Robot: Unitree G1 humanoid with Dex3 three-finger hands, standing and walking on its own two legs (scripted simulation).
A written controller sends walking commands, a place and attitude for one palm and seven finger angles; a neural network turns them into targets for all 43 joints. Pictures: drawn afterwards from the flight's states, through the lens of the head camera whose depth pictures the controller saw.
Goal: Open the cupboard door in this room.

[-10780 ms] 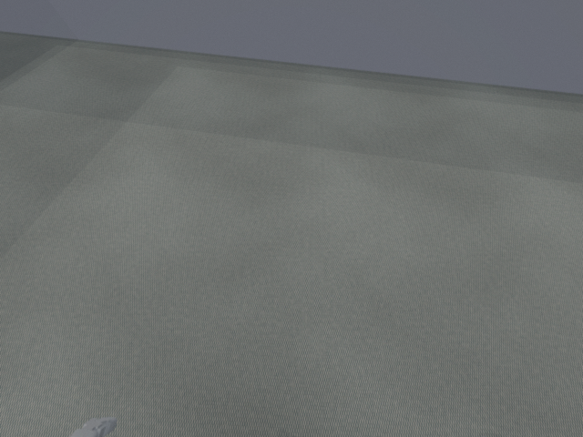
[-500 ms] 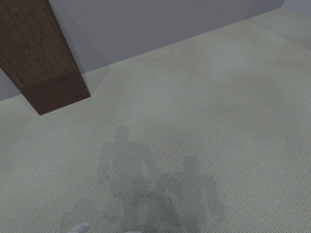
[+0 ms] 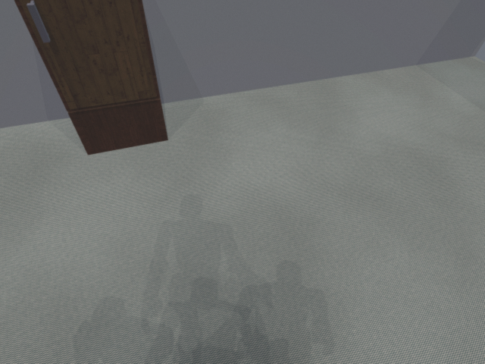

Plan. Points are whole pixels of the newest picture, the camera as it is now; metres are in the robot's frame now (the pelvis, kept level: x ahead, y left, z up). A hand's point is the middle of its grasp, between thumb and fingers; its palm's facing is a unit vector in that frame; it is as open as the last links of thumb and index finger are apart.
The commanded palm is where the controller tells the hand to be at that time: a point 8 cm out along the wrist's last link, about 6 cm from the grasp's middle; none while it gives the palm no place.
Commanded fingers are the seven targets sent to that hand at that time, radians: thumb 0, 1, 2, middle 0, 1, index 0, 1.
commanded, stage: turn or walk to find it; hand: left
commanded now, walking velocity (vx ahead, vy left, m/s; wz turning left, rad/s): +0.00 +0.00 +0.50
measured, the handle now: (39, 21) +1.24 +0.92 -0.01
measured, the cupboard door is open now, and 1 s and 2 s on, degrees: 0 0 0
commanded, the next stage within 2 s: stand and wait in 1.04 s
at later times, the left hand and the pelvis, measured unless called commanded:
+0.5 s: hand out of the picture -0.06 +0.23 -0.20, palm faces +0.27 -0.94 -0.20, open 7.4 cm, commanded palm none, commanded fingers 0.00 0.90 0.90 -0.20 -0.30 -0.20 -0.30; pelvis -0.07 +0.03 -0.02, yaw +14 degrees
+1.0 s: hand out of the picture -0.09 +0.21 -0.15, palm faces +0.43 -0.87 -0.25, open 7.4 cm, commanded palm none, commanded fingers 0.00 0.90 0.90 -0.20 -0.30 -0.20 -0.30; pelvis -0.08 +0.00 +0.00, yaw +25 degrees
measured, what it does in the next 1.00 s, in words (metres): steps on the spot, turning left: right foot, then left foot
